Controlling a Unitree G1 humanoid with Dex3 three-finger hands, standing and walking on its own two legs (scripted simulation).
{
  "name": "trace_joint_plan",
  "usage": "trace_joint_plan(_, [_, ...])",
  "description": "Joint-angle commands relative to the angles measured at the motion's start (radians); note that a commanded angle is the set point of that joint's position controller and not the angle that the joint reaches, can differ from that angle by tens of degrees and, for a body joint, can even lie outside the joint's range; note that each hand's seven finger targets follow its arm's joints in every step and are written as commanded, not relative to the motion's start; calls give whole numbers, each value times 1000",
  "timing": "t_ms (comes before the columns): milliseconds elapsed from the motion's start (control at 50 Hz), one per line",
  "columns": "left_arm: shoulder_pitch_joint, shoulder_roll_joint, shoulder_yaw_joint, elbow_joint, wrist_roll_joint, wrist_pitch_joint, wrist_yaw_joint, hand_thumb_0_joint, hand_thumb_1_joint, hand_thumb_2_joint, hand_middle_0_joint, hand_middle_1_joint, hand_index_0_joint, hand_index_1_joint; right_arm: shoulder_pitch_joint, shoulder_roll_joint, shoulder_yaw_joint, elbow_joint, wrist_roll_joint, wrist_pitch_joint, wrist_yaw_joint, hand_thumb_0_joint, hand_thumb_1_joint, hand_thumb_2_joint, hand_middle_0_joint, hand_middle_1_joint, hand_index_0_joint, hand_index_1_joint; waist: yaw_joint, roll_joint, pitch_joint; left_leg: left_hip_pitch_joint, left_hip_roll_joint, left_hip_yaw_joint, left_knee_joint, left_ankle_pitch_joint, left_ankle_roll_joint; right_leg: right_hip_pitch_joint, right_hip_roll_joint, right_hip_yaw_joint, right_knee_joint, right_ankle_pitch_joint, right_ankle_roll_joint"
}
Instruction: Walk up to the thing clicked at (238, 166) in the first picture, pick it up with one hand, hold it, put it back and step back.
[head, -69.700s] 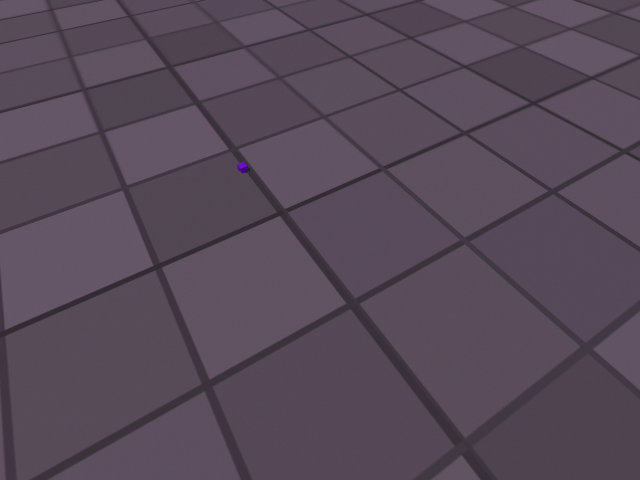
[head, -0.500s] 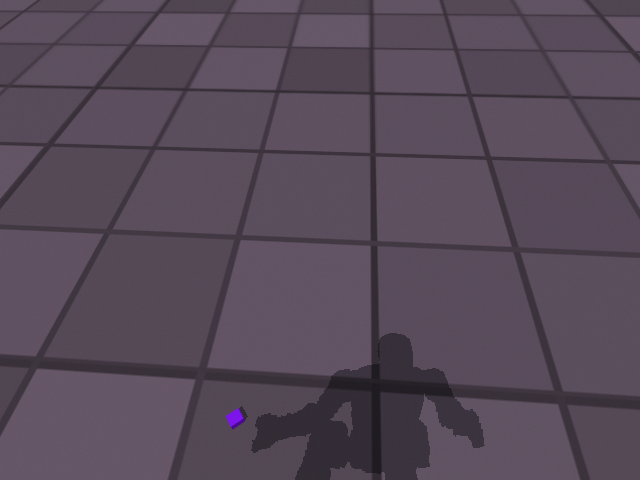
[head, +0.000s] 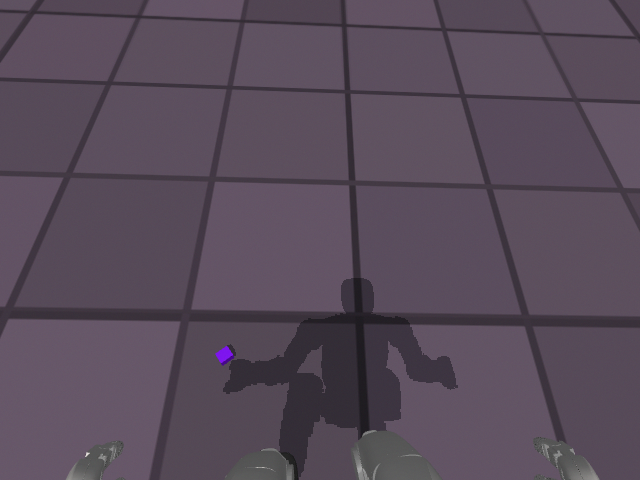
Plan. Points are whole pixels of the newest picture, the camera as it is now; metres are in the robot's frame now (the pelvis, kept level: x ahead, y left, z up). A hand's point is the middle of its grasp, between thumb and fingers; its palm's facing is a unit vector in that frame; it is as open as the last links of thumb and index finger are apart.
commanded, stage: step back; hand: left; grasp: from above
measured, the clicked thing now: (224, 355) +0.44 +0.28 -0.75
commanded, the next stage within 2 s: none
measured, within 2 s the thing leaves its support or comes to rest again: neither
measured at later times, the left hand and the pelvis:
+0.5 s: hand out of the picture +0.01 +0.25 -0.14, palm faces +0.02 -0.92 -0.40, open 7.4 cm; pelvis -0.13 -0.01 -0.01, yaw +2 degrees
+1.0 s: hand out of the picture -0.21 +0.22 -0.15, palm faces -0.05 -0.91 -0.40, open 7.4 cm; pelvis -0.29 -0.05 -0.02, yaw -2 degrees
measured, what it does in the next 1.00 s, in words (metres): walks backwards: right foot, then left foot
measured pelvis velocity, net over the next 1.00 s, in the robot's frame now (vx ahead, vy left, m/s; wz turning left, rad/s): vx -0.29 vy -0.05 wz -0.04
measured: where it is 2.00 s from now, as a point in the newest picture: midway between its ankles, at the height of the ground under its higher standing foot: outside the picture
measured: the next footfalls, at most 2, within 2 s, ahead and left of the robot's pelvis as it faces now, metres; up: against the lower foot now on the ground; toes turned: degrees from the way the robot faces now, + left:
right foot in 0.16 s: -0.02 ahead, -0.14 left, +0.00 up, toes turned +1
left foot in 0.52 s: -0.11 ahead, +0.10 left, +0.00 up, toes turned -1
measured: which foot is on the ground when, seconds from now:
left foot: down 0.00-0.20, up 0.22-0.50, down 0.52-0.96, up 0.98-1.00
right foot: up 0.00-0.14, down 0.16-0.54, up 0.56-0.90, down 0.92-1.00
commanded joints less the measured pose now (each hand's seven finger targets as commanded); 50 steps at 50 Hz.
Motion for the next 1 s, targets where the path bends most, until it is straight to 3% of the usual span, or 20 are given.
trace_joint_plan(0, [25,170,59,-94,6,-32,11,0,900,900,-200,-300,-200,-300,66,-271,-71,-83,-1,-16,-18,0,-900,-900,200,300,200,300,-40,144,-260,323,299,-288,-68,527,203,-58,-53,-21,-170,-18,15])
trace_joint_plan(120, [196,159,72,-30,19,-46,-1,0,900,900,-200,-300,-200,-300,-35,-290,-66,-120,11,9,-1,0,-900,-900,200,300,200,300,37,161,-297,72,236,-222,10,233,96,273,-79,-128,-657,273,-41])
trace_joint_plan(140, [199,195,81,-37,28,-52,-1,0,900,900,-200,-300,-200,-300,-39,-267,-58,-122,20,11,2,0,-900,-900,200,300,200,300,41,80,-287,-25,179,-187,63,117,41,308,-130,-20,-679,320,-74])
trace_joint_plan(160, [171,256,97,-57,35,-55,-2,0,900,900,-200,-300,-200,-300,-35,-222,-46,-132,24,13,4,0,-900,-900,200,300,200,300,27,-119,-239,-194,36,-118,222,-144,-28,303,-296,241,-748,324,-145])
trace_joint_plan(180, [101,340,110,-95,30,-51,-5,0,900,900,-200,-300,-200,-300,-63,-218,-54,-134,22,20,-6,0,-900,-900,200,300,200,300,60,-224,-167,-167,-91,-113,471,-380,-66,72,-478,410,-838,305,-316])
trace_joint_plan(200, [15,346,109,-136,40,-57,2,0,900,900,-200,-300,-200,-300,-29,-246,-68,-115,17,22,-12,0,-900,-900,200,300,200,300,37,-217,-112,-108,-64,-202,622,-387,-78,-54,-520,456,-845,345,-350])
trace_joint_plan(280, [-59,207,84,-163,29,-59,9,0,900,900,-200,-300,-200,-300,73,-221,-45,-59,35,9,-7,0,-900,-900,200,300,200,300,-27,-107,-156,-185,-142,-218,663,-232,-76,145,-284,61,-711,613,-196])
trace_joint_plan(360, [58,186,77,-165,33,-51,14,0,900,900,-200,-300,-200,-300,50,-216,-30,-94,30,-4,-12,0,-900,-900,200,300,200,300,51,-117,-213,-214,-87,-159,436,-280,-94,366,-295,53,-643,684,-220])
trace_joint_plan(440, [47,210,75,-181,22,-33,16,0,900,900,-200,-300,-200,-300,109,-211,-37,-92,14,-17,-11,0,-900,-900,200,300,200,300,35,-187,-281,-85,-4,-102,41,-212,-63,429,-328,68,-540,770,-207])
trace_joint_plan(480, [25,219,67,-193,6,-18,6,0,900,900,-200,-300,-200,-300,165,-218,-52,-64,1,-25,-8,0,-900,-900,200,300,200,300,1,-134,-294,79,-9,-70,-204,95,-56,319,-275,20,-446,688,-147])
trace_joint_plan(500, [43,186,59,-202,2,-13,4,0,900,900,-200,-300,-200,-300,144,-274,-70,-75,-10,-28,-8,0,-900,-900,200,300,200,300,16,-9,-297,173,102,-248,-175,215,-18,159,-199,-17,-387,490,-88])
trace_joint_plan(540, [-25,184,71,-212,4,-11,19,0,900,900,-200,-300,-200,-300,97,-425,-95,-111,-20,-21,3,0,-900,-900,200,300,200,300,-42,266,-230,46,409,-589,-220,365,218,-24,0,-15,-62,-164,-24])
trace_joint_plan(560, [-43,201,76,-201,13,-11,25,0,900,900,-200,-300,-200,-300,66,-401,-94,-109,-20,-26,-2,0,-900,-900,200,300,200,300,-44,228,-184,-51,416,-615,-240,301,247,6,-6,52,64,-157,-27])
trace_joint_plan(620, [71,183,72,-151,-8,-12,10,0,900,900,-200,-300,-200,-300,-48,-280,-56,-134,-21,-28,-9,0,-900,-900,200,300,200,300,53,157,-157,48,237,-288,-176,374,130,-78,23,66,169,4,-43])
trace_joint_plan(760, [62,169,71,-159,12,-30,2,0,900,900,-200,-300,-200,-300,79,-270,-68,-135,-2,-24,-16,0,-900,-900,200,300,200,300,-32,172,-235,303,271,-278,-80,451,203,-89,-30,-7,-105,-22,33])
trace_joint_plan(860, [184,161,69,-98,14,-37,-8,0,900,900,-200,-300,-200,-300,6,-317,-78,-168,-5,1,-4,0,-900,-900,200,300,200,300,13,256,-294,157,253,-248,-52,282,148,163,-77,-123,-508,105,-4])
trace_joint_plan(900, [260,173,77,-55,22,-44,-10,0,900,900,-200,-300,-200,-300,-35,-300,-69,-176,11,15,0,0,-900,-900,200,300,200,300,53,207,-310,43,193,-212,23,174,73,287,-78,-126,-705,278,-42])
trace_joint_plan(940, [179,322,114,-103,38,-45,-17,0,900,900,-200,-300,-200,-300,-27,-208,-47,-203,23,13,-6,0,-900,-900,200,300,200,300,38,-186,-197,-287,-81,-120,309,-287,-54,230,-365,318,-798,161,-175])
trace_joint_plan(960, [99,400,125,-145,46,-43,-12,0,900,900,-200,-300,-200,-300,-47,-251,-66,-194,13,17,-22,0,-900,-900,200,300,200,300,83,-261,-150,-191,-73,-191,543,-390,-80,-23,-532,478,-862,172,-326])
trace_joint_plan(980, [35,354,115,-160,36,-47,-6,0,900,900,-200,-300,-200,-300,-19,-280,-76,-168,18,16,-21,0,-900,-900,200,300,200,300,38,-215,-93,-133,-40,-240,623,-347,-75,-133,-523,434,-871,183,-314])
